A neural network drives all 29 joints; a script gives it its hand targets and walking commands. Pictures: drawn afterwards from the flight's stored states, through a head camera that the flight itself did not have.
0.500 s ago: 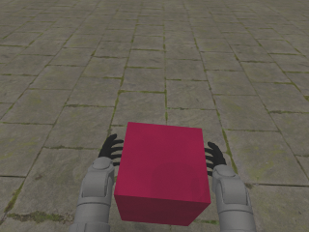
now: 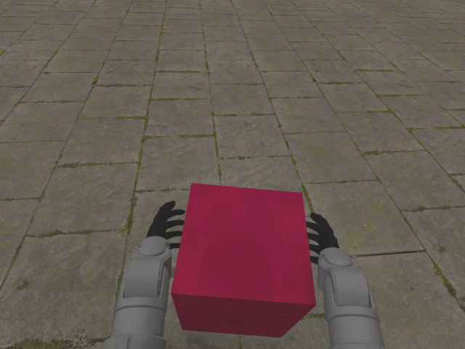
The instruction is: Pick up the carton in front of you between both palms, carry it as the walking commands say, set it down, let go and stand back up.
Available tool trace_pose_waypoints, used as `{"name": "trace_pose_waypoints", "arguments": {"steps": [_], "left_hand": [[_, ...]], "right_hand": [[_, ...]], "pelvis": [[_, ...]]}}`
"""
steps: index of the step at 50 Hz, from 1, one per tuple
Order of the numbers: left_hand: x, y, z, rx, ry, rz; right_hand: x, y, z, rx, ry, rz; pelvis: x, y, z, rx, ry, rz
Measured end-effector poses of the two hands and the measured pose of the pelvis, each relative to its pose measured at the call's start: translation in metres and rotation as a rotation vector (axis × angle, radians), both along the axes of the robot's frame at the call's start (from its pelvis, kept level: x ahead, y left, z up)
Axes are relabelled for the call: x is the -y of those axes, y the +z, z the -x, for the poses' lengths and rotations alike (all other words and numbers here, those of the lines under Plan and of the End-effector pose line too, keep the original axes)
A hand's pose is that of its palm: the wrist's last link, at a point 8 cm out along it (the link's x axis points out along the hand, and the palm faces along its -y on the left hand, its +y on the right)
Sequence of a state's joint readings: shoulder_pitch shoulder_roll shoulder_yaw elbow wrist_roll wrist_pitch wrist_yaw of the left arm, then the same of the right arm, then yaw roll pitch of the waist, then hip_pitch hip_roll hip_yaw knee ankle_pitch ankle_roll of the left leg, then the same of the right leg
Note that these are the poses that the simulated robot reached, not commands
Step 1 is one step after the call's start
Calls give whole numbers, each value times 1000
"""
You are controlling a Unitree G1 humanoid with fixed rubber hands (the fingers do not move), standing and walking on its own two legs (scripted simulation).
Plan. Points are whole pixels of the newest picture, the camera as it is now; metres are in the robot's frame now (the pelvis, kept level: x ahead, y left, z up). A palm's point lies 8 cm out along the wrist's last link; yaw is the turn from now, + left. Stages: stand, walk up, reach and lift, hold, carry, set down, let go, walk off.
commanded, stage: hold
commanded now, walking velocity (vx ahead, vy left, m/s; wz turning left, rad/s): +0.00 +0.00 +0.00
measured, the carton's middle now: (238, 265) +0.29 +0.00 -0.05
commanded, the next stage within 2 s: set down in 0.60 s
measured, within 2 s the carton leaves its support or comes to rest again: neither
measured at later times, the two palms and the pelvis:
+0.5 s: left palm (134, 247) +0.27 +0.18 +0.04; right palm (311, 262) +0.26 -0.12 +0.04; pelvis -0.03 +0.04 +0.00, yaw -2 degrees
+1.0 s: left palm (136, 242) +0.31 +0.20 +0.00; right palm (292, 251) +0.30 -0.10 -0.01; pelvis -0.03 +0.04 -0.02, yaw -2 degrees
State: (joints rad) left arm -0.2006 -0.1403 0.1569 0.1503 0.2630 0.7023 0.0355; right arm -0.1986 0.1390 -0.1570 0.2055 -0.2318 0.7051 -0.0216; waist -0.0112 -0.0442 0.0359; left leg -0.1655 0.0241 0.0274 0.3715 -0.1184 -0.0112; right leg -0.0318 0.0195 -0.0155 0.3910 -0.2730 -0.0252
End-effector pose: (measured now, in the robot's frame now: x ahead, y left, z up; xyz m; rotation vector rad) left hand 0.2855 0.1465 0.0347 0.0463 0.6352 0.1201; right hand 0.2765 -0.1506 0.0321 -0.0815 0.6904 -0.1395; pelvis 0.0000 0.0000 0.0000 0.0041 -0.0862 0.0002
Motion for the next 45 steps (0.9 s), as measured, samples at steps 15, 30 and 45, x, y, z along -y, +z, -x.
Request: {"name": "trace_pose_waypoints", "arguments": {"steps": [15, 30, 45], "left_hand": [[-27, 6, 16, 9, 12, 15], [-36, 10, 12, 12, -25, 40], [-45, -9, -12, -5, 52, 98]], "right_hand": [[-26, 9, 13, 10, 10, 8], [-36, 11, 23, 14, -30, 6], [-46, -8, -8, -6, -23, 0]], "pelvis": [[-24, -2, 22, 41, -21, 5], [-45, -3, 25, 67, -44, 10], [-45, -11, 28, 19, -39, 8]]}}
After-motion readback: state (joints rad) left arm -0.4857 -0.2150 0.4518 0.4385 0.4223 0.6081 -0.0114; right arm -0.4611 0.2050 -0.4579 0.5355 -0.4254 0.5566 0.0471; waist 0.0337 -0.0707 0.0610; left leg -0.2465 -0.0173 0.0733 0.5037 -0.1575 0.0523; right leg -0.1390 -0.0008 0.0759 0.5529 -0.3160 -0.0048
